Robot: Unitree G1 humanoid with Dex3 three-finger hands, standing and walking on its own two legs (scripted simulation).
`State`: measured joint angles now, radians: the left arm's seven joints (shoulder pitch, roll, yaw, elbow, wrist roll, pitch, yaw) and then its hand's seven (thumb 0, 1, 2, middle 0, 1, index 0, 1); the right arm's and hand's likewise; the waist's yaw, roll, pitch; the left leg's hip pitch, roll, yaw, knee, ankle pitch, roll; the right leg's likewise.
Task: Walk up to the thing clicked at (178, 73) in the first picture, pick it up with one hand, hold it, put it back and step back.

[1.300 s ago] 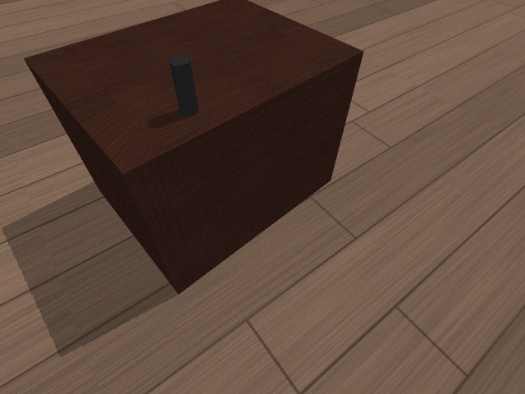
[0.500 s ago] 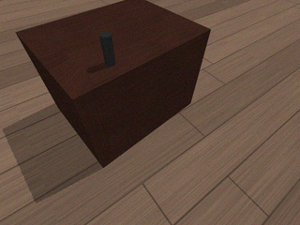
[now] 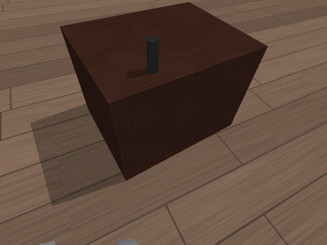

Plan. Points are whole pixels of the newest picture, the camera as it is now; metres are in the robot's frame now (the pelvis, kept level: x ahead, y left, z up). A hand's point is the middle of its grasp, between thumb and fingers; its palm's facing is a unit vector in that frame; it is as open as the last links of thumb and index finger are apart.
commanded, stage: walk up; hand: right
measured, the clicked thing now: (152, 55) +0.84 +0.07 +0.00
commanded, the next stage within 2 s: none
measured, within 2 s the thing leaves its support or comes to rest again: neither
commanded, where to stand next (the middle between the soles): +0.37 +0.03 m, yaw +32 degrees
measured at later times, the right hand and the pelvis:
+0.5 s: hand (233, 213) +0.23 -0.19 -0.13, palm faces -0.24 +0.87 -0.42, open 7.4 cm; pelvis +0.17 +0.06 -0.01, yaw +15 degrees
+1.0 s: hand (227, 131) +0.54 -0.24 -0.14, palm faces -0.44 +0.77 -0.45, open 7.4 cm; pelvis +0.34 -0.03 -0.02, yaw +25 degrees
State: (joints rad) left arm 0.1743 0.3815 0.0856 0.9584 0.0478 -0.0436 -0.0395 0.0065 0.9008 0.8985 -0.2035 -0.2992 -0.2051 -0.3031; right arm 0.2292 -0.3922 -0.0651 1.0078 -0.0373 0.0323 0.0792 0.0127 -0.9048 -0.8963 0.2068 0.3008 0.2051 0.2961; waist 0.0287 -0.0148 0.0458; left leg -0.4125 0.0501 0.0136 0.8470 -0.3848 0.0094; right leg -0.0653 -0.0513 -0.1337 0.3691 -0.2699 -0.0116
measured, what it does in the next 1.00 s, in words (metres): walks ahead, turning left: left foot, then right foot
